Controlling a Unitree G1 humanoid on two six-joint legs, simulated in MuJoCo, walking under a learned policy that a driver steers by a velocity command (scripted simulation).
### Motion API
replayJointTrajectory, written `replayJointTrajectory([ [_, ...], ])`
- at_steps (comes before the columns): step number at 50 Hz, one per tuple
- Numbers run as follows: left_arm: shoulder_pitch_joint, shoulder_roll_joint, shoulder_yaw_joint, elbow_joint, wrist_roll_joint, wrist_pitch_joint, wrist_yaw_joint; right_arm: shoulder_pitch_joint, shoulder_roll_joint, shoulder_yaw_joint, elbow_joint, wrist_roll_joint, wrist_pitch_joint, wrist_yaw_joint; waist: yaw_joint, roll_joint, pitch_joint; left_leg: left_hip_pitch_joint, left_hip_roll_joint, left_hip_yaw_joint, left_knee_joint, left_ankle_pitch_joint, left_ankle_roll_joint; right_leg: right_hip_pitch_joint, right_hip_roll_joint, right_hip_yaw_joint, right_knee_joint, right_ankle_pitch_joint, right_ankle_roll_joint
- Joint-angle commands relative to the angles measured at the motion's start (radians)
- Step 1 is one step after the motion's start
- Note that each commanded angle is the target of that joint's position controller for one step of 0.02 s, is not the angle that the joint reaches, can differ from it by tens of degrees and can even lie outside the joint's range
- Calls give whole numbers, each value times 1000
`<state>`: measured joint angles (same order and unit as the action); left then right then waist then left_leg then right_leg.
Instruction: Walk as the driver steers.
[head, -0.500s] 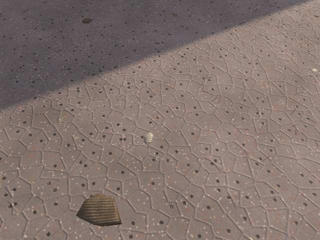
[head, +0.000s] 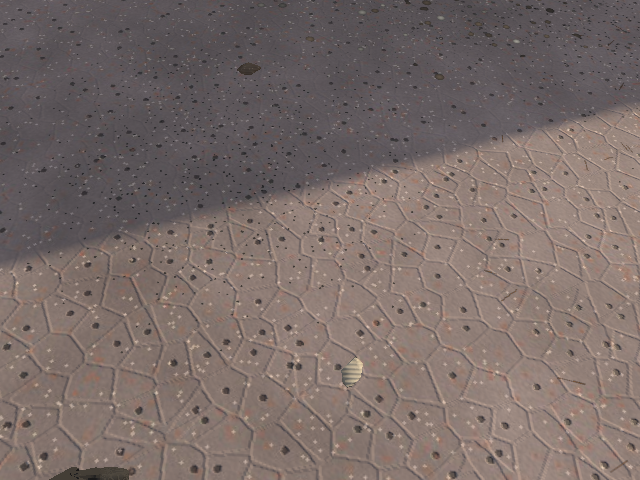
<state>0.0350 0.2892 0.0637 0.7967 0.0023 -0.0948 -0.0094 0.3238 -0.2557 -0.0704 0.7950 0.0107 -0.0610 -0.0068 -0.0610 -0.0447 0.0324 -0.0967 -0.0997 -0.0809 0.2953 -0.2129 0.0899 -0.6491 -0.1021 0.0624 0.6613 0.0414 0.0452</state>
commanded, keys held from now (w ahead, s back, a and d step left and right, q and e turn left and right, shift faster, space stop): w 0.34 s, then w+e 0.66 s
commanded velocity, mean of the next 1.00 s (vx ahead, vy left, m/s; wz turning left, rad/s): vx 0.50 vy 0.00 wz -0.20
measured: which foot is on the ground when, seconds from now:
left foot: down 0.00-0.18, up 0.20-0.66, down 0.68-1.00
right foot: up 0.00-0.16, down 0.18-0.68, up 0.70-1.00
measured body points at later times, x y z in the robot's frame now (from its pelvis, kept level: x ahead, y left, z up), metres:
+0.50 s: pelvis +0.29 -0.06 +0.00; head +0.32 -0.07 +0.45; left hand +0.30 +0.21 -0.13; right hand +0.48 -0.32 -0.10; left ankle +0.44 +0.13 -0.69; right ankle +0.26 -0.15 -0.75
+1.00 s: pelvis +0.56 -0.03 +0.00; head +0.58 -0.03 +0.45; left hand +0.79 +0.20 -0.10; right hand +0.53 -0.31 -0.13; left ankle +0.54 +0.09 -0.75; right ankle +0.64 -0.22 -0.68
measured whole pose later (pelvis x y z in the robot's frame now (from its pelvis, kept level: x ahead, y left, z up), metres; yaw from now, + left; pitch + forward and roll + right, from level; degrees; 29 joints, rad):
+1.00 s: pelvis +0.56 -0.03 +0.00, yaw -16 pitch +1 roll +2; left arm 0.17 0.31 0.08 0.74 -0.02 -0.02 -0.01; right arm 0.30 -0.27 -0.08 0.86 -0.01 -0.10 0.00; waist -0.06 -0.05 0.02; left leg -0.05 -0.01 0.17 0.25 -0.21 0.02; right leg -0.70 -0.12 0.05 0.90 -0.09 0.01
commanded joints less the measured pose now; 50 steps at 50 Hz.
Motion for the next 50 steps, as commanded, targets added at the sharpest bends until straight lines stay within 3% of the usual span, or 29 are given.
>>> replayJointTrajectory([
  [1,-118,55,3,-81,-10,-17,-12,38,-169,-40,-27,3,-14,-5,-27,123,14,-66,244,-127,-103,154,129,91,39,-37,-101,111,-10],
  [4,-151,75,4,-102,-9,-28,-27,77,-170,-41,0,4,-5,-8,-34,123,31,73,300,-167,-40,225,124,24,46,-32,-157,22,-47],
  [7,-76,103,14,-90,-10,-36,-33,67,-186,-46,6,2,9,-15,15,155,0,147,318,-174,52,457,95,115,77,-61,-186,-98,-94],
  [8,22,126,28,-61,-7,-38,-30,45,-185,-43,1,2,13,-15,71,152,-59,139,282,-142,157,625,77,256,108,-92,-214,-87,-120],
  [9,173,166,45,-24,2,-39,-25,32,-161,-31,-12,-4,14,-13,140,130,-181,52,230,-100,346,636,48,501,59,-49,-178,-41,-166],
  [10,329,240,63,-4,17,-38,-21,100,-98,-10,-34,-13,7,-11,157,-32,-345,-247,113,-44,689,324,-13,874,-154,263,-163,-81,-282],
  [11,385,230,62,32,2,-30,-32,181,-56,6,-21,5,-11,-6,135,-259,-412,-519,-1,-60,928,-362,-53,1050,-288,645,-310,-292,-377],
  [12,351,150,39,28,-24,-26,-31,93,-148,-11,-28,20,-20,-2,162,-144,-286,-638,60,-107,1014,-350,-45,982,-262,618,-354,-466,-333],
  [13,274,120,28,13,-21,-19,-26,-1,-169,-16,-53,25,-27,1,152,-69,-155,-671,113,-64,998,-251,-39,839,-228,479,-379,-447,-292],
  [14,213,108,21,2,-8,-13,-24,-51,-162,-16,-64,14,-31,-1,126,-9,-82,-642,156,-29,943,-171,-40,701,-192,384,-408,-354,-276],
  [15,181,85,12,-4,4,-13,-24,-63,-154,-21,-64,3,-29,-1,100,-1,-41,-603,188,-21,887,-121,-44,608,-158,317,-435,-260,-270],
  [16,171,79,8,-3,12,-15,-24,-41,-138,-21,-61,2,-23,0,75,-28,-46,-551,207,-19,855,-93,-48,556,-139,276,-457,-197,-269],
  [19,192,104,12,16,-5,-21,-19,-52,-96,-13,-73,-9,-12,-4,58,-36,-34,-538,226,12,738,-57,-79,495,-115,196,-506,-60,-292],
  [22,231,138,23,31,-13,-11,-3,-161,-78,-4,-109,-17,-19,-5,79,-9,-15,-559,214,24,531,104,-112,496,-86,137,-522,16,-283],
  [25,284,148,27,48,-25,1,8,-266,-60,5,-129,-11,-31,6,113,-14,-5,-478,166,44,330,263,-126,477,-44,85,-505,19,-248],
  [29,361,146,29,71,-33,22,16,-374,-77,4,-161,3,-48,25,141,-31,9,-438,132,30,211,279,-121,541,-79,147,-440,-29,-238],
  [32,348,167,40,67,-31,37,26,-323,-125,-12,-153,6,-61,29,88,-61,-12,-327,125,24,156,184,-90,577,-109,206,-350,-8,-210],
  [33,335,156,37,60,-29,39,26,-231,-153,-27,-128,3,-64,23,37,-57,-59,-189,118,39,125,170,-64,554,-75,189,-262,67,-188],
  [34,321,115,22,42,-19,38,23,-90,-198,-45,-102,-12,-68,15,-30,-28,-175,47,188,-10,163,170,-17,463,-14,153,-65,44,-156],
  [35,360,38,-1,11,9,30,22,63,-275,-64,-88,-20,-60,7,-60,148,-344,362,402,-232,210,165,54,238,93,63,259,-273,-109],
  [36,461,1,-14,-15,-28,15,19,85,-292,-65,-66,-19,-45,15,-7,426,-433,515,553,-645,57,-90,170,-44,156,42,507,-670,-81],
  [37,397,115,13,1,-51,16,22,42,-188,-41,-79,-13,-43,15,-29,260,-299,409,506,-591,8,-253,134,-128,85,89,607,-610,-80],
  [38,310,146,25,-20,-50,21,22,-17,-143,-25,-83,-8,-42,12,-29,187,-173,274,470,-430,-9,-209,97,-146,51,61,608,-513,-81],
  [39,285,130,26,-22,-39,29,23,-75,-119,-15,-82,-14,-43,15,2,128,-109,149,426,-321,-37,-96,84,-102,15,48,585,-441,-72],
  [40,280,113,29,-29,-30,36,21,-115,-99,-11,-75,-19,-44,16,30,146,-67,64,397,-242,-67,-23,83,-70,-11,51,540,-392,-67],
  [42,289,72,27,-37,-36,56,13,-151,-92,-13,-62,-23,-53,16,61,171,-35,-32,366,-120,-123,65,81,-7,-39,39,504,-346,-57],
  [44,259,54,24,-62,-31,69,11,-149,-115,-23,-46,-22,-61,12,69,140,-19,-49,375,-46,-153,149,99,-33,-47,37,463,-294,-44],
  [50,107,33,9,-123,-24,62,-20,-116,-172,-40,-11,-17,-49,-2,27,94,16,-8,352,164,-170,255,79,-18,-29,-21,145,-29,-43],
])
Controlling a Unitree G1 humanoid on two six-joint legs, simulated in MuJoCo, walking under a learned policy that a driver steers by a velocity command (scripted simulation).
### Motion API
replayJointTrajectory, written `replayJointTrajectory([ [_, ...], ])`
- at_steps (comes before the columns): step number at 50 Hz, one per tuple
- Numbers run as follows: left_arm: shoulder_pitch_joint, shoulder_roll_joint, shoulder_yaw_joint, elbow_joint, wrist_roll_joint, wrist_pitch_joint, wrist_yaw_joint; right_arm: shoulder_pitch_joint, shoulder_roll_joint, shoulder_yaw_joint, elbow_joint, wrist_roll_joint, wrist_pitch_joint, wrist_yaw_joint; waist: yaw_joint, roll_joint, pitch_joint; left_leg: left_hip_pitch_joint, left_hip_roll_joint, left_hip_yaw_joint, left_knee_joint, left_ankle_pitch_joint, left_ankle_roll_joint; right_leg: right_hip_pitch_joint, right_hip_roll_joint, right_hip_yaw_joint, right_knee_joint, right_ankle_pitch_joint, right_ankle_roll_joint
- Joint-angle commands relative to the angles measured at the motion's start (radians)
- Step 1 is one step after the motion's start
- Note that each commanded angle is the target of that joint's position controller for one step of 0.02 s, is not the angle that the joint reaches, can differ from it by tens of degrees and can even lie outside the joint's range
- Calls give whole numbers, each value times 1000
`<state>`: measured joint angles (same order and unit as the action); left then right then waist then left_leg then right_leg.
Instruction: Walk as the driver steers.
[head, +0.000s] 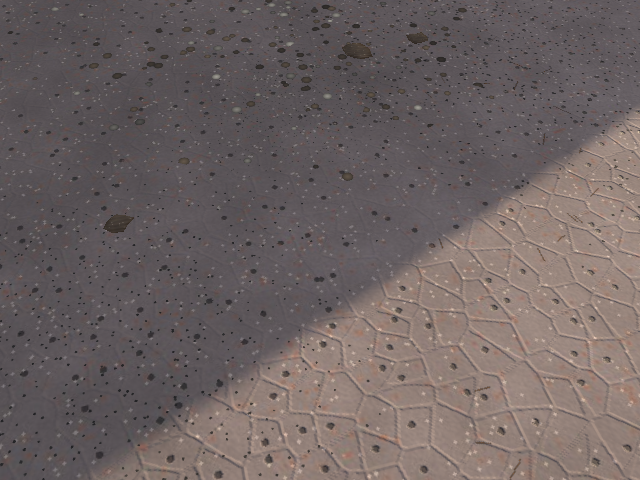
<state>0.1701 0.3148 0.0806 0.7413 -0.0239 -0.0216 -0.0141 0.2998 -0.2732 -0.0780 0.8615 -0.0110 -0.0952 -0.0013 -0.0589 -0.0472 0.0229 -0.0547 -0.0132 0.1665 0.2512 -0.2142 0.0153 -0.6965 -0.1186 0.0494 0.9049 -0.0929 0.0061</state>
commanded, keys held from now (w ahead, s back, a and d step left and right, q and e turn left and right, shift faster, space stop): e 0.20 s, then no key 0.80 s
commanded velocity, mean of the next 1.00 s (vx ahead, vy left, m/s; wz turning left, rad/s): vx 0.12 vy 0.00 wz -0.25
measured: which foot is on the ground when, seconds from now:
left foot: down 0.00-0.18, up 0.20-0.58, down 0.60-1.00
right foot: up 0.00-0.16, down 0.18-1.00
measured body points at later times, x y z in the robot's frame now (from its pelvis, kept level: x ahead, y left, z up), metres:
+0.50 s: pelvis +0.18 -0.05 -0.01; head +0.21 -0.08 +0.44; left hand +0.38 +0.18 -0.10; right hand +0.26 -0.35 -0.13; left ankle +0.27 +0.11 -0.70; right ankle +0.22 -0.14 -0.74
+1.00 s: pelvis +0.24 -0.03 -0.01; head +0.25 -0.03 +0.44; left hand +0.41 +0.20 -0.13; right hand +0.29 -0.31 -0.14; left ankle +0.26 +0.10 -0.74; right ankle +0.22 -0.14 -0.74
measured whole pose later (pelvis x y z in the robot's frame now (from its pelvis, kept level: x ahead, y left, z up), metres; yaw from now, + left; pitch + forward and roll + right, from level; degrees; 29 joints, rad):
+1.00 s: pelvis +0.24 -0.03 -0.01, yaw -13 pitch -1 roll +0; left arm 0.17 0.24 0.05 0.84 0.01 0.02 0.01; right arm 0.15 -0.24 -0.03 0.91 -0.01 -0.02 -0.02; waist 0.00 0.00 0.03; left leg -0.22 0.02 -0.01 0.53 -0.30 -0.02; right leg -0.24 0.04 0.05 0.53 -0.28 -0.02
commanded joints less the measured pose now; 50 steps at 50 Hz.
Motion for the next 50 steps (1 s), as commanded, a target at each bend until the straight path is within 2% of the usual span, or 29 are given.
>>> replayJointTrajectory([
  [1,-64,5,-10,-82,6,-12,-22,-90,-162,-34,-74,7,-9,-11,15,89,44,-44,263,-52,-111,310,146,43,-2,-31,-151,122,-8],
  [3,-108,11,-9,-111,13,-12,-33,-73,-180,-39,-64,16,8,-17,6,95,48,-5,269,-13,-54,459,126,75,23,-72,-223,110,-19],
  [5,-101,37,4,-132,16,-8,-44,-71,-205,-47,-60,33,25,-23,25,125,18,50,283,7,37,618,101,124,57,-100,-260,41,-45],
  [6,-65,58,15,-132,19,-5,-46,-81,-219,-52,-65,43,32,-27,50,142,-11,68,282,14,112,733,87,179,88,-122,-272,-5,-63],
  [7,19,87,32,-114,18,-3,-47,-94,-226,-55,-70,53,39,-30,98,143,-56,69,269,24,236,812,69,279,127,-142,-308,-17,-87],
  [8,152,137,60,-79,19,-2,-37,-100,-207,-48,-74,55,43,-30,168,108,-124,14,226,46,427,763,31,465,170,-147,-386,81,-121],
  [9,232,225,86,-69,19,7,-10,-47,-161,-31,-84,18,37,-24,186,-40,-198,-205,162,57,723,366,-39,720,48,32,-395,449,-178],
  [10,152,319,84,-111,38,7,2,83,-46,9,-117,-32,25,-9,43,-258,-332,-565,-12,-50,1097,-517,-106,1008,-224,485,-350,776,-397],
  [11,163,253,68,-153,36,3,-10,43,-141,-1,-99,3,15,1,135,-100,-511,-580,-2,-251,1189,-508,-89,1008,-272,595,-449,602,-444],
  [12,113,193,50,-153,32,-4,-16,-60,-170,-11,-121,40,18,0,140,-33,-382,-633,38,-248,1166,-405,-68,903,-225,458,-482,504,-392],
  [13,62,146,37,-143,16,-6,-13,-87,-156,-7,-120,32,27,-13,109,26,-261,-650,81,-229,1085,-321,-62,763,-172,357,-498,408,-333],
  [14,19,111,24,-142,13,-3,-8,-94,-157,-10,-108,16,42,-26,83,27,-190,-606,109,-229,1017,-273,-65,626,-137,297,-523,359,-300],
  [15,-8,104,19,-146,26,-2,-4,-76,-164,-14,-105,14,59,-31,50,-5,-166,-525,119,-233,981,-242,-63,510,-115,261,-552,348,-288],
  [16,-23,110,19,-149,41,-3,-3,-55,-159,-15,-99,11,72,-34,34,-20,-164,-466,108,-223,966,-216,-66,440,-102,237,-573,361,-289],
  [17,-29,114,20,-145,46,-9,-1,-35,-144,-13,-94,9,78,-38,23,-26,-171,-436,102,-217,934,-198,-71,411,-94,208,-581,397,-293],
  [20,-32,110,17,-125,41,-13,12,-50,-111,-3,-93,1,85,-47,23,-29,-186,-422,99,-222,783,-133,-86,416,-78,160,-582,403,-283],
  [23,-49,97,9,-112,41,0,22,-98,-98,5,-96,7,94,-44,43,-52,-172,-371,103,-225,624,-53,-91,401,-55,146,-606,174,-257],
  [27,-34,77,-4,-78,46,11,16,-144,-103,5,-100,11,94,-36,71,-71,-114,-293,83,-212,442,-58,-81,389,-53,183,-610,-64,-240],
  [29,-44,49,-19,-63,37,15,13,-116,-85,9,-87,3,84,-27,39,-53,-100,-186,64,-185,249,32,-56,377,-31,182,-563,-109,-199],
  [30,-7,23,-29,-46,38,12,11,-112,-94,11,-86,-11,78,-23,37,-25,-95,-119,87,-216,164,136,-39,361,-1,175,-540,-124,-151],
  [31,24,7,-36,-39,51,6,11,-102,-146,4,-92,-20,73,-24,61,50,-105,-69,182,-309,148,294,-7,342,51,133,-469,-160,-100],
  [32,99,0,-31,-33,51,-1,6,-153,-200,-7,-88,-13,76,-27,145,203,-98,-97,223,-337,179,285,50,332,134,51,-453,-225,-64],
  [33,52,11,-33,-29,57,1,9,-167,-126,3,-82,-6,76,-20,111,215,-106,-197,191,-324,152,72,54,434,134,24,-450,-183,-38],
  [34,-3,43,-24,-35,50,8,11,-170,-96,12,-82,-9,73,-14,85,182,-74,-235,149,-294,144,-22,25,453,128,31,-444,-151,-42],
  [35,-24,43,-21,-35,43,18,16,-172,-102,12,-78,-12,68,-12,76,160,-61,-243,126,-269,152,-20,0,455,119,40,-441,-124,-54],
  [37,-19,39,-21,-31,44,31,20,-153,-101,15,-66,-7,56,-12,68,140,-50,-221,109,-247,173,29,-14,447,105,63,-450,-72,-67],
  [39,-17,29,-21,-21,41,29,20,-131,-97,17,-51,-1,54,-17,58,102,-61,-187,101,-236,199,91,-15,450,101,66,-447,-22,-71],
  [43,-13,19,-18,7,35,24,24,-133,-95,19,-33,2,61,-24,50,67,-75,-154,94,-229,216,149,-8,469,100,63,-437,49,-61],
  [50,-7,23,-12,62,31,29,34,-149,-88,23,12,5,68,-22,52,42,-60,-144,79,-219,207,156,-6,504,95,64,-441,89,-53],
])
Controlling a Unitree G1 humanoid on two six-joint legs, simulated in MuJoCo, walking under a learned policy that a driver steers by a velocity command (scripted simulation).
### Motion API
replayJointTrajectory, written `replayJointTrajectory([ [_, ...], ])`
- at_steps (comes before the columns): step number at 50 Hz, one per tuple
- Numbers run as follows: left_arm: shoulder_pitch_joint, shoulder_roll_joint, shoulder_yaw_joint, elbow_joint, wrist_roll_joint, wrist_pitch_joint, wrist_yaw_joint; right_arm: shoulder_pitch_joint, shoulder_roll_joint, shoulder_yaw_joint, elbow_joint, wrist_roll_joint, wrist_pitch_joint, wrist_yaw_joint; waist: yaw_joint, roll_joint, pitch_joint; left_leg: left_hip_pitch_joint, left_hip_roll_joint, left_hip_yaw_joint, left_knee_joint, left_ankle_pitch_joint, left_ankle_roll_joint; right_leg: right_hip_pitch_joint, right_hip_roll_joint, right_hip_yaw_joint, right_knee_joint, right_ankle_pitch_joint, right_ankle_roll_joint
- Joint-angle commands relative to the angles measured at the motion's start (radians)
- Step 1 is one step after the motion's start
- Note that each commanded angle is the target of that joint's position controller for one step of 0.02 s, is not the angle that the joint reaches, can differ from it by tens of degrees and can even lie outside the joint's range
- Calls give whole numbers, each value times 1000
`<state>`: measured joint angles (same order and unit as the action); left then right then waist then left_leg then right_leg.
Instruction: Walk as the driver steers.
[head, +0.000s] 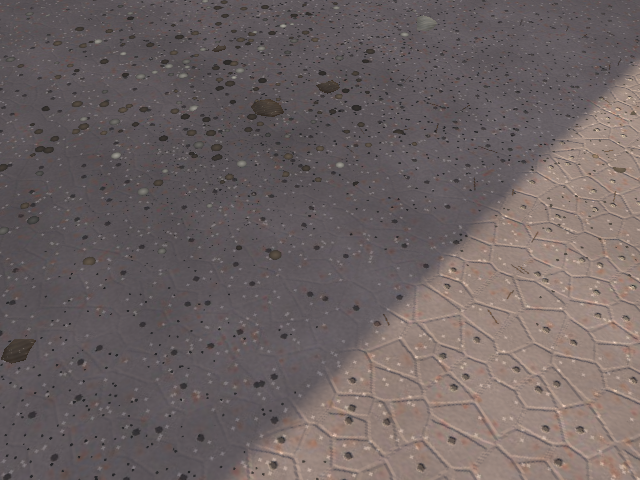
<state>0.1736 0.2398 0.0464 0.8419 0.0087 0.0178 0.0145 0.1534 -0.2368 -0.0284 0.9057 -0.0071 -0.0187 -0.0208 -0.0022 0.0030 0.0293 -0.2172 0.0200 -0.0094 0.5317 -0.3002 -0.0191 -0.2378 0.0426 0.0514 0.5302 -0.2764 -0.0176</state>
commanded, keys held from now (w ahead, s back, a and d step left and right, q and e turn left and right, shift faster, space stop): no key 0.16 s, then w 0.84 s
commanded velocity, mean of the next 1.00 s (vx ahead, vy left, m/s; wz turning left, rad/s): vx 0.31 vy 0.00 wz -0.01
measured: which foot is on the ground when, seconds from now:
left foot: down 0.00-0.56, up 0.58-0.90, down 0.92-1.00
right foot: down 0.00-0.92, up 0.94-1.00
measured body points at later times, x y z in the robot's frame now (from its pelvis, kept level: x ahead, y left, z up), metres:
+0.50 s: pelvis +0.07 -0.01 -0.01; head +0.08 -0.01 +0.44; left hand +0.13 +0.26 -0.14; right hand +0.08 -0.27 -0.16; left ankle -0.01 +0.13 -0.73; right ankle +0.01 -0.11 -0.72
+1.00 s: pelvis +0.30 +0.00 -0.02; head +0.33 -0.01 +0.43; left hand +0.25 +0.25 -0.15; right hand +0.51 -0.25 -0.11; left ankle +0.41 +0.07 -0.73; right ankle +0.07 -0.12 -0.64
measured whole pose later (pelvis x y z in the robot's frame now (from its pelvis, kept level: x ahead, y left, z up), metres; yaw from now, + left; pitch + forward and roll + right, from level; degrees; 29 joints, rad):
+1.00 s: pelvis +0.30 +0.00 -0.02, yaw -1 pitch +1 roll +1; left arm 0.43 0.23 0.03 1.04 -0.01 -0.07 0.00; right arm 0.00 -0.25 -0.04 0.79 0.01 -0.09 0.03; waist 0.04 0.00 0.04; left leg -0.46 -0.07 0.07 0.55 -0.12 0.09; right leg -0.10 0.06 0.09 1.04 -0.49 -0.06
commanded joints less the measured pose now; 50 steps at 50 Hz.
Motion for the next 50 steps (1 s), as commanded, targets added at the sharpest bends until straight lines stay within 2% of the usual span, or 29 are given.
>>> replayJointTrajectory([
  [1,-11,99,23,-30,-2,-10,7,-4,-123,-27,-24,1,-7,-3,-4,-8,-64,20,44,-41,-76,240,28,49,-66,62,-69,274,-28],
  [8,-19,105,23,33,-4,-11,15,-7,-119,-25,30,2,-2,-6,-4,-3,-45,28,31,-32,-99,216,25,62,-67,56,-85,260,-23],
  [10,2,105,24,62,-10,-8,17,20,-116,-27,56,7,4,-8,-5,-2,-46,16,4,-9,-102,-29,37,50,-38,31,-87,-1,-33],
  [12,8,120,29,69,-20,-12,19,16,-125,-30,55,18,2,-12,0,7,35,-62,6,-33,-104,-313,75,-39,-32,41,-89,-341,-61],
  [14,17,113,27,71,-30,-40,17,32,-122,-28,53,27,-22,-14,-2,5,104,-103,30,-80,-109,-401,108,-99,-57,77,-98,-425,-86],
  [18,13,94,25,72,-40,-102,-4,91,-134,-34,65,36,-74,0,-14,25,94,-48,76,-176,-110,-337,165,-130,-66,92,-40,-317,-108],
  [20,-8,73,19,59,-40,-125,-16,147,-157,-39,78,41,-87,8,-25,82,84,40,126,-278,-148,-274,210,-196,-31,40,43,-233,-99],
  [21,-8,57,14,53,-41,-136,-23,173,-182,-46,88,45,-90,11,-20,145,78,105,190,-369,-172,-187,242,-245,-14,-3,112,-149,-90],
  [22,-9,63,15,51,-40,-146,-30,196,-193,-51,93,45,-93,13,-20,159,68,172,240,-425,-164,-48,262,-291,-21,-31,165,-37,-80],
  [24,-36,75,18,48,-38,-154,-41,247,-192,-58,102,41,-92,19,-37,126,30,256,255,-408,-99,207,259,-339,-27,-49,207,43,-65],
  [26,22,70,20,66,-44,-156,-51,193,-184,-57,82,42,-82,23,17,140,11,204,240,-332,-10,445,229,-243,-10,-71,120,-25,-63],
  [27,226,94,38,132,-51,-158,-53,18,-182,-53,22,33,-77,26,156,103,-41,-23,147,-194,172,682,168,117,-1,-31,-97,102,-103],
  [28,496,231,83,227,-30,-145,-44,-115,-182,-54,-57,18,-97,22,259,-155,-116,-321,6,-38,604,600,85,484,-133,243,-194,360,-143],
  [29,428,156,45,213,-17,-118,-45,22,-107,-41,-14,-12,-108,32,121,-328,-117,-614,-32,-22,820,-248,69,663,-290,339,-65,894,-124],
  [30,414,96,22,192,-21,-103,-46,47,-98,-35,-17,24,-125,44,120,-217,-117,-741,-48,-94,851,-256,88,646,-354,439,-78,854,-216],
  [31,394,93,17,185,-11,-101,-44,-39,-91,-32,-53,63,-124,45,113,-91,-33,-835,-2,-81,904,-223,90,599,-384,450,-130,706,-259],
  [32,353,88,4,187,-16,-104,-42,-115,-73,-25,-91,70,-122,46,96,-11,70,-928,42,-45,877,-169,80,543,-369,382,-167,685,-250],
  [33,310,67,-12,177,-16,-103,-39,-130,-55,-22,-101,52,-111,44,69,-7,77,-894,72,-5,835,-125,71,475,-326,305,-200,673,-213],
  [35,247,66,-19,154,-16,-98,-22,-131,-46,-13,-129,29,-104,53,32,-51,104,-710,69,56,621,22,40,278,-226,183,-300,652,-162],
  [38,249,107,-16,147,-6,-101,11,-251,-3,9,-185,19,-99,55,47,-77,114,-377,-6,127,230,290,10,44,-146,62,-423,633,-140],
  [40,300,149,-5,168,-20,-115,20,-301,-34,0,-219,33,-91,53,37,-107,97,-294,-39,112,95,357,28,109,-185,72,-453,700,-134],
  [42,307,153,4,174,-29,-119,23,-281,-89,-19,-231,39,-85,55,-3,-122,49,-247,-62,84,5,381,63,244,-217,61,-389,877,-106],
  [44,295,166,17,167,-10,-102,24,-172,-140,-46,-203,40,-76,51,-70,-154,-58,-117,-96,79,6,323,94,350,-240,58,-230,1110,-83],
  [45,267,165,19,159,3,-88,20,-37,-169,-63,-160,43,-68,44,-138,-164,-130,28,-100,78,0,306,123,346,-231,45,-63,1181,-74],
  [46,239,153,15,143,10,-81,13,116,-191,-75,-116,38,-57,35,-206,-139,-204,255,-29,18,-1,311,163,218,-207,45,153,1069,-61],
  [47,316,62,-8,135,41,-86,1,250,-248,-83,-84,18,-51,31,-170,86,-351,583,181,-252,60,284,247,-53,-79,24,500,459,-45],
  [48,445,-35,-33,158,-3,-103,-17,270,-206,-69,-59,5,-60,46,-104,278,-461,723,379,-734,-137,35,407,-329,62,105,803,-311,-27],
  [49,317,89,-6,133,-30,-125,-26,195,-143,-56,-63,19,-67,46,-121,146,-280,540,318,-720,-252,-145,351,-404,-6,124,874,-270,-54],
  [50,200,129,7,84,-52,-134,-27,70,-124,-48,-81,23,-76,46,-82,80,-96,318,291,-564,-308,-152,314,-432,-60,79,834,-150,-63],
])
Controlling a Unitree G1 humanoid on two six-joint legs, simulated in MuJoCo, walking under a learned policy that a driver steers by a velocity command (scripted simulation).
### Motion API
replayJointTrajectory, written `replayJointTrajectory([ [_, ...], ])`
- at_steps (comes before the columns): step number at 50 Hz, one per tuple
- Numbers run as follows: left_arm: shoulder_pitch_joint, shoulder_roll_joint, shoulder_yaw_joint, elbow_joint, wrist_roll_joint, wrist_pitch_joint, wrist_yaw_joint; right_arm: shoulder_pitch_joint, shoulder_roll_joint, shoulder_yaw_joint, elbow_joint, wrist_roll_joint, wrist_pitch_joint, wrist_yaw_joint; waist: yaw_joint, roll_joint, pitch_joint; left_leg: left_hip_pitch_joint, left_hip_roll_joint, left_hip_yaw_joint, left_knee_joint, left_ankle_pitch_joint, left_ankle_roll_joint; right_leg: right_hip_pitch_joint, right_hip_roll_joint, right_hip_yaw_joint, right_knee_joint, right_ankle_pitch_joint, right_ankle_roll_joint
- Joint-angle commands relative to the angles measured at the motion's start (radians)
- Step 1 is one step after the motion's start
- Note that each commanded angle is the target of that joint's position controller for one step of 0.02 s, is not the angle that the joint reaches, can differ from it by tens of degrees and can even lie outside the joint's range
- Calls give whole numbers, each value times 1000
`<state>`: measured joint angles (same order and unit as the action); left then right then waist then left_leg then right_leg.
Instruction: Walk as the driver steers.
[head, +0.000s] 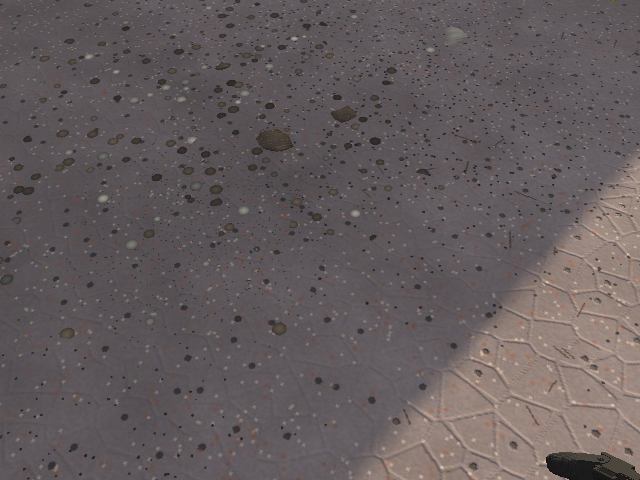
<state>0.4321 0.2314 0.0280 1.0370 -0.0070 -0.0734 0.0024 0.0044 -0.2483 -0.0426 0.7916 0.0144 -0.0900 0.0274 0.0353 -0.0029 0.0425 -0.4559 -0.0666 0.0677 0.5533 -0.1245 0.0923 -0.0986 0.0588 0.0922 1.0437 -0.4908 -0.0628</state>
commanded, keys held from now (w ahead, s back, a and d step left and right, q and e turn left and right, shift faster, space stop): w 0.32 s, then w+q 0.68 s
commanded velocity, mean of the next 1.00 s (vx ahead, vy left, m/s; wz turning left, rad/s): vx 0.50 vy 0.00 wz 0.27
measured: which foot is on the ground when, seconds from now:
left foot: down 0.00-0.46, up 0.48-0.98, down 1.00-1.00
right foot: up 0.00-0.44, down 0.46-0.98, up 1.00-1.00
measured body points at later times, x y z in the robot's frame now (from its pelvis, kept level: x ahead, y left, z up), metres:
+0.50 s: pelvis +0.26 -0.07 +0.01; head +0.29 -0.09 +0.46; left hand +0.45 +0.18 -0.08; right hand +0.26 -0.35 -0.14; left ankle +0.11 +0.07 -0.69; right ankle +0.36 -0.18 -0.72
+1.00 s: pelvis +0.52 -0.02 +0.00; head +0.55 +0.00 +0.44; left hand +0.42 +0.25 -0.14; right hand +0.80 -0.18 -0.09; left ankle +0.60 +0.09 -0.72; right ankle +0.36 -0.18 -0.71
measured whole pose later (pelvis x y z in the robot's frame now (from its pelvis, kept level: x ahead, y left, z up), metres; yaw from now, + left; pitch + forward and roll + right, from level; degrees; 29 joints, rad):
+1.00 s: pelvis +0.52 -0.02 +0.00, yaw +20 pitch +1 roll -2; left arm 0.33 0.27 0.08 0.95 -0.01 -0.04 0.03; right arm 0.04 -0.25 -0.07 0.71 0.03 -0.03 0.06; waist 0.04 0.02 0.05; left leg -0.51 0.00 0.08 0.60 -0.11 0.13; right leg 0.08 -0.08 -0.30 0.51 -0.49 0.05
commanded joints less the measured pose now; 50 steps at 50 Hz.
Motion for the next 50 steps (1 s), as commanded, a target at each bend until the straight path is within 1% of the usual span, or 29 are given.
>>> replayJointTrajectory([
  [1,-106,136,28,-122,-29,-43,-6,152,-99,-27,26,-8,-16,6,-83,-8,-37,388,348,-546,-374,-227,186,-525,-119,17,281,135,-16],
  [2,-91,127,35,-120,-18,-35,1,118,-89,-23,25,-23,-23,10,-39,-8,-25,284,314,-463,-396,-158,171,-469,-153,14,240,177,-12],
  [3,-52,104,34,-116,-14,-22,5,104,-80,-19,29,-29,-26,13,-4,31,-33,221,286,-404,-424,-140,160,-411,-179,19,205,196,-5],
  [5,-41,79,33,-118,-11,-2,14,114,-81,-16,47,-18,-28,15,15,62,-16,141,262,-325,-459,-130,161,-398,-199,-2,122,192,18],
  [8,-167,102,38,-171,7,4,23,180,-146,-30,72,-22,-28,-7,-10,60,17,128,263,-280,-496,-117,174,-498,-226,-19,-31,339,63],
  [10,-238,100,38,-192,11,-2,20,222,-163,-35,83,-17,-23,-21,-34,44,12,169,256,-244,-489,-64,158,-531,-224,-25,-161,459,77],
  [14,-380,78,27,-227,0,-13,8,308,-182,-38,113,0,-12,-32,-90,37,9,238,240,-173,-461,-8,122,-480,-177,-67,-390,586,93],
  [17,-467,84,22,-259,-10,-19,-8,369,-180,-38,140,8,2,-30,-121,42,24,328,270,-189,-410,-11,117,-479,-157,-69,-482,543,88],
  [18,-483,92,23,-272,-11,-24,-14,381,-180,-39,145,9,8,-30,-119,44,27,357,284,-207,-384,-8,113,-473,-150,-63,-512,504,80],
  [20,-450,124,32,-274,-14,-37,-22,374,-196,-46,144,10,20,-33,-84,66,13,391,309,-251,-326,6,98,-403,-133,-60,-564,424,61],
  [21,-389,143,41,-260,-15,-43,-22,355,-202,-47,139,11,26,-34,-41,77,-11,386,301,-255,-268,65,83,-314,-117,-75,-594,396,48],
  [22,-255,189,65,-221,-12,-48,-15,348,-175,-37,131,6,28,-33,19,65,-89,347,248,-222,-123,174,56,-123,-110,-78,-610,383,21],
  [23,-64,269,89,-188,6,-51,-6,336,-110,-12,102,-12,23,-30,95,-23,-250,194,173,-158,181,69,15,165,-270,76,-579,390,-45],
  [24,20,360,114,-154,10,-36,-6,443,-2,16,80,-4,3,-27,54,-310,-372,-189,16,-60,518,-369,-52,490,-494,474,-664,239,-182],
  [25,21,250,86,-164,12,-36,-9,410,-107,-8,96,18,-9,-30,85,-223,-354,-286,53,-192,671,-448,-50,450,-482,563,-731,127,-179],
  [26,-58,194,68,-181,12,-40,-8,340,-164,-27,75,37,-14,-31,73,-164,-229,-339,96,-203,710,-361,-36,342,-453,413,-743,159,-135],
  [27,-136,162,57,-195,13,-42,-10,308,-155,-29,72,34,-9,-36,43,-112,-169,-308,141,-185,692,-275,-40,230,-411,296,-767,238,-109],
  [28,-190,129,48,-197,10,-43,-12,288,-144,-35,69,24,-1,-40,22,-99,-107,-286,164,-183,644,-212,-46,138,-373,206,-805,296,-97],
  [30,-229,106,43,-190,20,-48,-12,302,-108,-39,65,23,23,-34,-19,-123,-65,-207,194,-177,602,-138,-53,35,-332,82,-861,381,-81],
  [32,-224,122,51,-177,21,-53,-7,288,-78,-38,47,22,41,-29,-33,-94,-41,-222,202,-171,581,-94,-62,7,-329,-3,-885,494,-93],
  [36,-200,150,62,-157,25,-48,10,211,-64,-38,1,13,51,-21,-28,-61,-3,-275,198,-167,409,53,-81,16,-322,-129,-913,580,-100],
  [38,-198,163,65,-156,22,-42,17,149,-55,-33,-23,10,49,-9,-11,-56,15,-248,191,-127,289,137,-77,15,-307,-191,-925,577,-88],
  [42,-127,189,74,-134,7,-24,24,10,-40,-21,-87,7,47,17,35,-32,57,-264,176,-59,146,154,-51,117,-337,-257,-905,625,-82],
  [44,-109,200,79,-127,-2,-9,23,-26,-46,-22,-116,9,48,30,34,-37,62,-266,160,-29,108,98,-29,186,-355,-281,-860,714,-71],
  [45,-116,211,82,-129,-5,-2,24,-25,-55,-26,-127,11,49,36,20,-47,52,-232,140,-7,94,58,-13,206,-359,-298,-821,830,-62],
  [47,-134,244,91,-140,-11,13,31,31,-92,-46,-132,12,54,39,-33,-89,-11,-102,73,51,99,-42,26,231,-360,-322,-681,1161,-43],
  [48,-145,257,95,-145,-12,22,34,124,-125,-65,-115,16,56,38,-89,-100,-64,18,33,69,91,-79,51,218,-351,-331,-542,1267,-32],
  [49,-166,258,93,-153,-16,27,35,280,-177,-96,-75,17,58,28,-176,-80,-143,249,-4,63,15,-19,88,131,-316,-348,-334,1218,-3],
  [50,-154,223,80,-174,5,18,35,422,-264,-130,-39,15,69,2,-222,40,-226,550,114,-151,-16,-22,142,-129,-266,-346,-21,842,44],
])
